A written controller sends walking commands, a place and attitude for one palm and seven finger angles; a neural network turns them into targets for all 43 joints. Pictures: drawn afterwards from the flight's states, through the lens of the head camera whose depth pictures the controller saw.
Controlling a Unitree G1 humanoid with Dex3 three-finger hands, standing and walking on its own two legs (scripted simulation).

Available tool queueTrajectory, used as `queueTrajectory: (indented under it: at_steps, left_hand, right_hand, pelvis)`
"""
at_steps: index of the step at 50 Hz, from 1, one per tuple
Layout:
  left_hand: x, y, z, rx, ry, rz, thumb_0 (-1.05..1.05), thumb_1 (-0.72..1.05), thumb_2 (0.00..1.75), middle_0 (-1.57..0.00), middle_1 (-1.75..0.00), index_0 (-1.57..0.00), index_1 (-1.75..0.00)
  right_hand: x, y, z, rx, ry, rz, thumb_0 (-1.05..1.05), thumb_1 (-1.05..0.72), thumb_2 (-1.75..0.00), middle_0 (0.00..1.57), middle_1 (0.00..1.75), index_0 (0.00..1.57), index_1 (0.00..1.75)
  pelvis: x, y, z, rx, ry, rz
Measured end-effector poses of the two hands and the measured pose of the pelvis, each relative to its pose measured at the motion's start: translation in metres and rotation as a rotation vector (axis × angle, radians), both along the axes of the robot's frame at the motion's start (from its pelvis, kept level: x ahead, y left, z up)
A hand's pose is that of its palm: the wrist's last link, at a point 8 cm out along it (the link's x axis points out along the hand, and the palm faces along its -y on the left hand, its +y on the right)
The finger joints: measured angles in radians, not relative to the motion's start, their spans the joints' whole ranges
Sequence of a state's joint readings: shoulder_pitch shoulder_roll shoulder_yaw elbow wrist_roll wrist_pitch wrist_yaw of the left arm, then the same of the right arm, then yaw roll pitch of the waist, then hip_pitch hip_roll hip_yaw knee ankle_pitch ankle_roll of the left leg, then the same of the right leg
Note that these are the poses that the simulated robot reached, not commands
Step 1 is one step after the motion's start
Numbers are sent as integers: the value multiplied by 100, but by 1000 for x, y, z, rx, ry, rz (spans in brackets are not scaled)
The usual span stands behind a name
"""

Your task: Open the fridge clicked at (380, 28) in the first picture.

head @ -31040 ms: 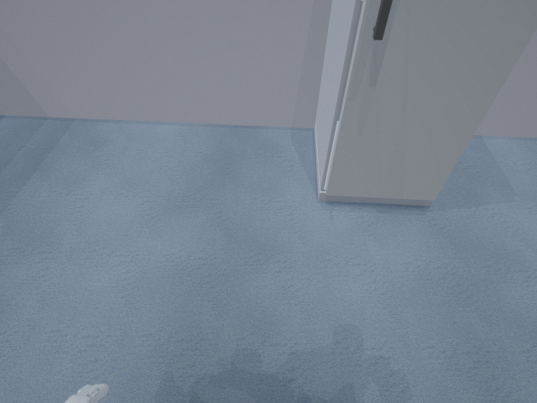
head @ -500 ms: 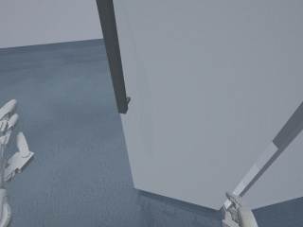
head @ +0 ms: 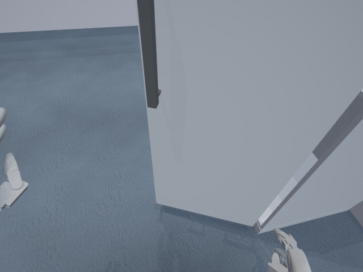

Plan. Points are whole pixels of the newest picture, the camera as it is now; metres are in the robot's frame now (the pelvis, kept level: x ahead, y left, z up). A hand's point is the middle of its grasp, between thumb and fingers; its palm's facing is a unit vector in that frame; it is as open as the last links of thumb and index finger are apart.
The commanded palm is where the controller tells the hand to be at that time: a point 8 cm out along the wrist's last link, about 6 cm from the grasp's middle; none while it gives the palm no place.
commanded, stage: step back with the hand held close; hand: left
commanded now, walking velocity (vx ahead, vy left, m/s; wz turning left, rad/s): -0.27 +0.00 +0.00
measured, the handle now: (151, 32) +0.53 +0.12 +0.27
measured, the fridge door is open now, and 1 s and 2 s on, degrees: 63 63 63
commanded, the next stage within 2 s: stop stepping back and stand still in 0.68 s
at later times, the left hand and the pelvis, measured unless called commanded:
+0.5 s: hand out of the picture +0.11 +0.29 +0.18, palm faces +0.54 -0.73 -0.42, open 7.4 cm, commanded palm +0.02 +0.32 +0.19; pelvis -0.08 +0.01 -0.02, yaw +7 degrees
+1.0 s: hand out of the picture +0.01 +0.28 +0.18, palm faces +0.32 -0.84 -0.44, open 7.4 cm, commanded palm -0.04 +0.33 +0.19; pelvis -0.19 +0.03 +0.02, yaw -2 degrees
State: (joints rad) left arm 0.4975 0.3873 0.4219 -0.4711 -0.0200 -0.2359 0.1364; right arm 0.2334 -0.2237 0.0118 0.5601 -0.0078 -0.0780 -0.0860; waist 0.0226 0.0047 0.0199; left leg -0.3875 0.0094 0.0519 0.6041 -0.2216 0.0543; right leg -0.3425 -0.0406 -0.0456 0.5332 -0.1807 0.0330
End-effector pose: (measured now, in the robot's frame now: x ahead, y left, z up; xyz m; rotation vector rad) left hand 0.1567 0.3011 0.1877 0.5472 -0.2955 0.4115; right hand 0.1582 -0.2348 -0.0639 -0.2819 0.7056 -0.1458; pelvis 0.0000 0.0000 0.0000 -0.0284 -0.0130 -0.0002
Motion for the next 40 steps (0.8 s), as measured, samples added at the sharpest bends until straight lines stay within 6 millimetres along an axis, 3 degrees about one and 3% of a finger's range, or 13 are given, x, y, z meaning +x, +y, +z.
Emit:
queueTrajectory:
  at_steps: [7,15,24,32,37,40]
  left_hand:
    - [-26,8,1,36,-54,16,1,89,90,-21,-30,-21,-30]
    - [-65,12,2,68,-86,70,1,89,90,-21,-30,-21,-30]
    - [-90,19,1,54,-132,32,1,89,90,-21,-30,-21,-30]
    - [-138,23,9,58,-147,67,1,89,90,-21,-30,-21,-30]
    - [-142,19,8,-44,-141,29,1,89,90,-21,-30,-21,-30]
    - [-135,25,5,-44,-127,-20,1,89,90,-21,-30,-21,-30]
  right_hand:
    - [-23,6,-5,-13,10,28,1,-91,-90,20,30,20,30]
    - [-27,9,-11,-11,0,93,1,-91,-90,20,30,20,30]
    - [-42,21,-4,-28,-46,96,1,-91,-90,20,30,20,30]
    - [-68,36,-8,39,-56,125,1,-91,-90,20,30,20,30]
    - [-99,42,3,10,18,115,1,-91,-90,20,30,20,30]
    - [-115,43,11,-22,-9,82,1,-91,-90,21,30,20,30]
  pelvis:
    - [-18,1,-5,-9,-12,51]
    - [-38,-3,-12,2,-20,87]
    - [-73,7,-15,-31,-21,115]
    - [-106,2,-14,-37,18,64]
    - [-123,12,4,20,18,22]
    - [-137,23,3,9,32,13]
